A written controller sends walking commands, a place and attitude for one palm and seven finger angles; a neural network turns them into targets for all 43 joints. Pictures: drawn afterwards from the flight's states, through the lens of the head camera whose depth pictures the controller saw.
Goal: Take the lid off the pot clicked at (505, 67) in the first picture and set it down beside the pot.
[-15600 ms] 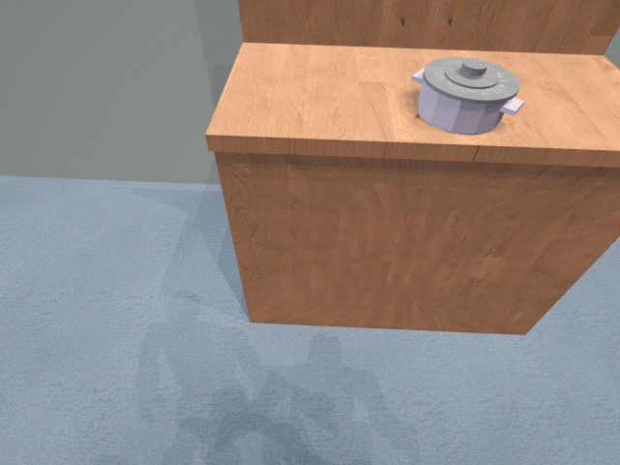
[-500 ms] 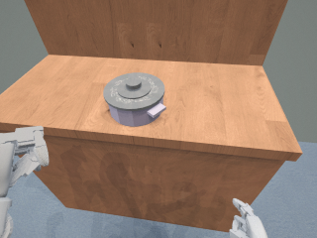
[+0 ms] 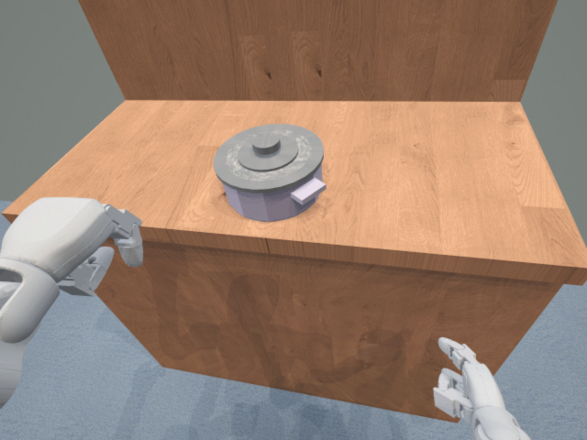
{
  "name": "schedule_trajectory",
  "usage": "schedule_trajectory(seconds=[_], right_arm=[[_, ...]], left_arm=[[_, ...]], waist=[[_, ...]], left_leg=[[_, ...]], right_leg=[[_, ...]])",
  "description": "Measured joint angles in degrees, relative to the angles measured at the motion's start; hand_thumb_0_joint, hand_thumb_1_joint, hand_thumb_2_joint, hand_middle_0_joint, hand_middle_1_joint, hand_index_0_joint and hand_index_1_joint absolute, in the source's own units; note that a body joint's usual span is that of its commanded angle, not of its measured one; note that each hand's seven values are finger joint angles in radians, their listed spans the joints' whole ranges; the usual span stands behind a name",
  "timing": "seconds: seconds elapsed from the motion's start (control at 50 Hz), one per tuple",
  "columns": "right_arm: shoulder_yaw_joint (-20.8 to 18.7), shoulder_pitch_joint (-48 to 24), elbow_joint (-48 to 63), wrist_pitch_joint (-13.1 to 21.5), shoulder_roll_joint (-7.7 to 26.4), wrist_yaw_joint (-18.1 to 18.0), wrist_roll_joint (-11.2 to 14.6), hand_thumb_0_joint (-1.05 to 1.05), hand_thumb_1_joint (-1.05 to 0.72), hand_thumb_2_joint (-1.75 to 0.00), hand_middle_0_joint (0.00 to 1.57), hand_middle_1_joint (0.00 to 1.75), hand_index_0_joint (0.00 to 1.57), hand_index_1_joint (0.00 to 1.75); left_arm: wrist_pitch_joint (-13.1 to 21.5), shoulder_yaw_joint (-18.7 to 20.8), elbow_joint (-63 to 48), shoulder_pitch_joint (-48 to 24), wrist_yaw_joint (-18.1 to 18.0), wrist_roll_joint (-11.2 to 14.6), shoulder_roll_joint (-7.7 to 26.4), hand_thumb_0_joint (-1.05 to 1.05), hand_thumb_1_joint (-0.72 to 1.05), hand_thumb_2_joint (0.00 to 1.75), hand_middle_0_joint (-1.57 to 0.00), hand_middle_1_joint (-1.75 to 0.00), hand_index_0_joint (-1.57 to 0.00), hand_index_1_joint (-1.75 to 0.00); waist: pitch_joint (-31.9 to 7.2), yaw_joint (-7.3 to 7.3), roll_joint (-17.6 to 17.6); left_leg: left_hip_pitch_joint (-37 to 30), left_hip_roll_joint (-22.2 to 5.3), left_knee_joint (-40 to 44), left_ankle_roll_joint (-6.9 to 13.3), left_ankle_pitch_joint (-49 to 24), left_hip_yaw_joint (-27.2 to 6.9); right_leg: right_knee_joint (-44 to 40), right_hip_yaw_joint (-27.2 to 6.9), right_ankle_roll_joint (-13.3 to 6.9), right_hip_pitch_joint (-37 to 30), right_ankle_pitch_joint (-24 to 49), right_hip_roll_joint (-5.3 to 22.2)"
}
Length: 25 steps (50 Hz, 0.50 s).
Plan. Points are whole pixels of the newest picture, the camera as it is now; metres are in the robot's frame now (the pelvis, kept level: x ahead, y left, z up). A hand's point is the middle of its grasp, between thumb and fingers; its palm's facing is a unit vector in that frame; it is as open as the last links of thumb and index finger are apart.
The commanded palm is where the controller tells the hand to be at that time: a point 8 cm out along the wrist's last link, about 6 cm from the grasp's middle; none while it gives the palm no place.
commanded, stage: reach forward and open the fingers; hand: left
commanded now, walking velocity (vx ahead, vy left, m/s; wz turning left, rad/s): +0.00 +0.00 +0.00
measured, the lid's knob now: (266, 143) +0.52 +0.12 +0.15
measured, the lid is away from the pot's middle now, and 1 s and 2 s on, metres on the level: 0.00 0.00 0.00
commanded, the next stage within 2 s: move the open hand above the knob in 0.66 s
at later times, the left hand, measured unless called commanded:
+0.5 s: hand (111, 237) +0.27 +0.24 +0.20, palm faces -0.05 +0.02 -1.00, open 9.8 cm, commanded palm +0.24 +0.25 +0.28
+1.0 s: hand (124, 192) +0.32 +0.24 +0.22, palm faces -0.02 -0.04 -1.00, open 10.1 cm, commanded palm +0.28 +0.23 +0.29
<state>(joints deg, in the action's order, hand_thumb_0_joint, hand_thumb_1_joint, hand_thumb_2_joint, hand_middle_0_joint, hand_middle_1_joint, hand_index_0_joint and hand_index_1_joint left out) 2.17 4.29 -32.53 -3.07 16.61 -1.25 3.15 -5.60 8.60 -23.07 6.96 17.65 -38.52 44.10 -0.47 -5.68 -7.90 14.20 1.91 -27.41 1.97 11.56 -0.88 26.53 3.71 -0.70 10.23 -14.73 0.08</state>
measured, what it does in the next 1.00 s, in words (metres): stands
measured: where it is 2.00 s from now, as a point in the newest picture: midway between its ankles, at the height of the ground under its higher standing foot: outside the picture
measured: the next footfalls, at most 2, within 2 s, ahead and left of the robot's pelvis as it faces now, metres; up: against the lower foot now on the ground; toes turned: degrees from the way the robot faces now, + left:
none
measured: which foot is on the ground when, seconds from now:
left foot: down 0.00-1.00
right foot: down 0.00-1.00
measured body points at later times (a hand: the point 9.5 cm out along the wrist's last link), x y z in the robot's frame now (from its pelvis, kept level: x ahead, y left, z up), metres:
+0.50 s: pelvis -0.03 +0.02 +0.00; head -0.04 -0.03 +0.45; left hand +0.26 +0.24 +0.25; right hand +0.18 -0.20 -0.09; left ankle +0.03 +0.10 -0.74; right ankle +0.00 -0.11 -0.74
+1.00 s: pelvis -0.02 +0.00 +0.00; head -0.03 -0.06 +0.44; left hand +0.31 +0.24 +0.28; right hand +0.19 -0.22 -0.10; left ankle +0.03 +0.10 -0.74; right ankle +0.00 -0.11 -0.74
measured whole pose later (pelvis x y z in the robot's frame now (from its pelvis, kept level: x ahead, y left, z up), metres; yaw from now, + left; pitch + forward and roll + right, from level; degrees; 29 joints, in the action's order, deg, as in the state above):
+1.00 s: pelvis -0.02 +0.00 +0.00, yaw -1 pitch -2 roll +0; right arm 2.0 7.0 -32.7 -4.2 17.4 1.7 4.6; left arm -11.3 0.2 0.1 -24.5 25.6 -42.4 39.6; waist 0.0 -3.7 -8.0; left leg 15.3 2.5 -25.9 2.2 8.8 0.2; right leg 28.5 2.5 -0.7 13.2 -13.6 0.8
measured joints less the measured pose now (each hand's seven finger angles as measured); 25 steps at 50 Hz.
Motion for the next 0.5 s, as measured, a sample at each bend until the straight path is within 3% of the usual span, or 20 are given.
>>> schedule_trajectory(seconds=[0.08,0.2,0.32,0.42,0.5], right_arm=[[0.4,-0.2,0.2,-0.3,-0.2,0.5,0.2,0.01,-0.90,-0.90,0.20,0.30,0.20,0.30],[0.0,1.2,0.5,0.5,0.2,1.0,0.1,0.01,-0.90,-0.90,0.20,0.30,0.20,0.30],[0.1,1.7,-0.7,0.2,0.2,0.7,0.4,0.01,-0.90,-0.90,0.20,0.30,0.20,0.30],[-0.5,2.9,0.0,0.7,0.3,1.6,0.9,0.01,-0.90,-0.90,0.20,0.30,0.20,0.30],[0.0,2.6,-0.8,1.0,-0.2,1.0,0.5,0.01,-0.90,-0.90,0.20,0.30,0.20,0.30]], left_arm=[[-0.2,0.3,4.1,-4.7,2.9,-0.1,1.0,0.00,0.13,1.39,-1.11,-0.67,-1.11,-0.66],[0.3,-1.6,3.7,-7.9,6.3,0.4,-0.6,0.00,-0.08,1.52,-1.03,-0.45,-1.04,-0.45],[1.5,-2.9,10.7,-15.8,6.9,-0.6,1.9,0.00,-0.27,1.64,-0.96,-0.25,-0.97,-0.25],[-0.6,-3.3,11.4,-17.5,7.2,-0.3,-1.9,0.00,-0.35,1.70,-0.92,-0.15,-0.92,-0.15],[1.6,-7.8,11.2,-19.4,7.1,-2.5,-2.2,0.00,-0.38,1.71,-0.90,-0.11,-0.90,-0.11]], waist=[[0.8,0.66,0.0],[1.3,1.07,-0.2],[1.9,1.37,0.6],[1.7,1.57,0.4],[1.8,1.50,1.0]], left_leg=[[-0.1,0.0,0.9,0.1,-1.0,0.1],[0.0,0.3,1.6,0.6,-2.0,0.7],[0.1,0.6,1.5,0.9,-2.8,1.0],[0.2,1.0,2.0,1.3,-3.4,1.5],[-0.3,1.4,2.0,1.5,-3.4,2.0]], right_leg=[[-0.9,-0.1,0.1,0.0,1.1,0.0],[-1.2,-0.7,0.6,0.3,2.1,0.3],[-0.3,-0.9,0.8,0.9,2.4,0.7],[0.1,-1.4,1.1,1.5,2.8,1.2],[1.2,-1.9,1.1,1.6,2.3,1.5]])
